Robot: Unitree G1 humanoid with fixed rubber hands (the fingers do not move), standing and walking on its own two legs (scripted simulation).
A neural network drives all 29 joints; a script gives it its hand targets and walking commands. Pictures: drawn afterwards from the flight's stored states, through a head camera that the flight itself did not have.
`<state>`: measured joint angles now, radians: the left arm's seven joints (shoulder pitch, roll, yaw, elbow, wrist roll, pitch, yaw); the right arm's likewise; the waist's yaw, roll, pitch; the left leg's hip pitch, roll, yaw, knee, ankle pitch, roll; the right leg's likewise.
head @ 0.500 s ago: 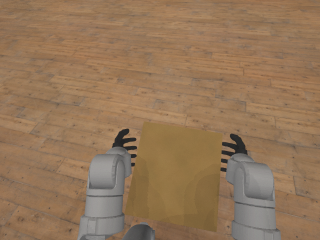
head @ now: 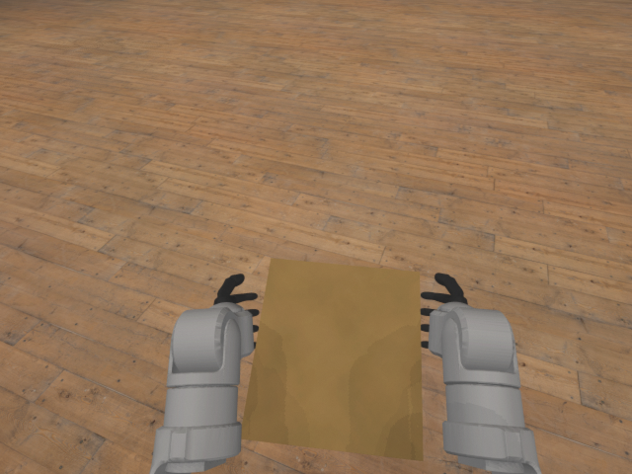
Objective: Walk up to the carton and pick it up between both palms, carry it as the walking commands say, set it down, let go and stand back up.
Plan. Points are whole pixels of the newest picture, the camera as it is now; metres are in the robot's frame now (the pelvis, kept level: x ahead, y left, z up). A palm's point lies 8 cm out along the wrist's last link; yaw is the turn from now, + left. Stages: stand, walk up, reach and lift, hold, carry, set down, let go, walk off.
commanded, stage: carry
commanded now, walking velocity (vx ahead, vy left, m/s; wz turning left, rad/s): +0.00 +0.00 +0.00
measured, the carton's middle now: (335, 360) +0.29 +0.02 -0.02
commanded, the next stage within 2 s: none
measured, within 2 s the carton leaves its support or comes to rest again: neither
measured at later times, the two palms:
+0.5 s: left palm (257, 375) +0.20 +0.10 +0.09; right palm (525, 411) +0.19 -0.17 +0.08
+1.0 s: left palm (238, 431) +0.14 +0.11 +0.09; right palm (531, 454) +0.15 -0.17 +0.08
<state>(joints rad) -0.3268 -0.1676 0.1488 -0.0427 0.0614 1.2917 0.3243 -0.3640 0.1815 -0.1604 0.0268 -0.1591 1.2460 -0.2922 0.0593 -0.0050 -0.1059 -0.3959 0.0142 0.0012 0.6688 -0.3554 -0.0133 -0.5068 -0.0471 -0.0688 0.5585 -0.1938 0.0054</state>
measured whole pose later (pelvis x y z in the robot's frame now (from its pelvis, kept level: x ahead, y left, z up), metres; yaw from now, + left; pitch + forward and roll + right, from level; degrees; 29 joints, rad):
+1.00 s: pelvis -0.13 -0.03 +0.01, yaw +1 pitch +0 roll +0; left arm -0.33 -0.17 0.12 -0.06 0.11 1.28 0.26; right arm -0.33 0.17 -0.16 -0.05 -0.12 1.26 -0.32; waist 0.00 0.02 -0.09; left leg -0.34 0.00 0.05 0.61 -0.28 0.03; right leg -0.41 -0.03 -0.05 0.54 -0.15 0.00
